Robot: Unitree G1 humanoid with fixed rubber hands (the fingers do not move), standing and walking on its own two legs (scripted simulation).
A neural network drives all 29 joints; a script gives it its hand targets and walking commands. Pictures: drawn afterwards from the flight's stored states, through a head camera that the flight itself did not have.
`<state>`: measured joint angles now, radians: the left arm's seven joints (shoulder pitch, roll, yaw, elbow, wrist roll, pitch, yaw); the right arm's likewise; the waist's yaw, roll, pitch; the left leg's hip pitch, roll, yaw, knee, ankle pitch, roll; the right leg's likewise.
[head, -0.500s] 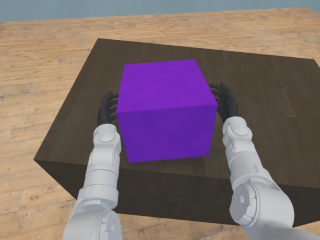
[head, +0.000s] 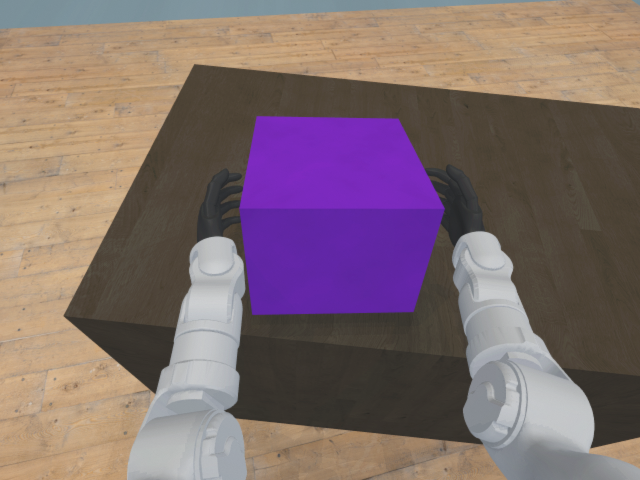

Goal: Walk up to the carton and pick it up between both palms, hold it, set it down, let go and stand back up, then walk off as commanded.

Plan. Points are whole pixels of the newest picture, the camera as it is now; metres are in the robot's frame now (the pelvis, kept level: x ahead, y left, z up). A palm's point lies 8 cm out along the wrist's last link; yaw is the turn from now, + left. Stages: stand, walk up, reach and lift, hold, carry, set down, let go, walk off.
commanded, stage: set down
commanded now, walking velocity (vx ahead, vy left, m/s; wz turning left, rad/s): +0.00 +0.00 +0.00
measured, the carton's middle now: (331, 209) +0.49 +0.01 +0.02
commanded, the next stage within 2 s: none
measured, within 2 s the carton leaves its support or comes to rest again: rests again in 1.72 s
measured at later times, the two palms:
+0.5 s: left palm (214, 235) +0.39 +0.16 +0.07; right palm (464, 227) +0.42 -0.17 +0.08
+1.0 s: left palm (214, 237) +0.39 +0.16 +0.07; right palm (463, 230) +0.42 -0.17 +0.07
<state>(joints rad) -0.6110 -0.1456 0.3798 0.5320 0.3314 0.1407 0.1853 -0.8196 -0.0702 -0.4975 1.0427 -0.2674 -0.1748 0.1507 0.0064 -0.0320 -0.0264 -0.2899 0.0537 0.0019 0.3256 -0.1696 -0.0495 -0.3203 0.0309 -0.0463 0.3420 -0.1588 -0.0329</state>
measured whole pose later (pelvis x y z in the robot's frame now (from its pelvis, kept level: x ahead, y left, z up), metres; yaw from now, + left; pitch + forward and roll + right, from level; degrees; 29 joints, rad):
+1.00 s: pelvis +0.00 +0.00 +0.00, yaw +0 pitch +9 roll +0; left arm -0.61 -0.15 0.42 0.58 0.37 0.06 0.15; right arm -0.82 -0.05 -0.57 1.04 -0.32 -0.18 0.18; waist 0.01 -0.03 -0.04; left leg -0.32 0.05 0.00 0.33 -0.16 -0.05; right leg -0.35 0.03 -0.05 0.35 -0.16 -0.03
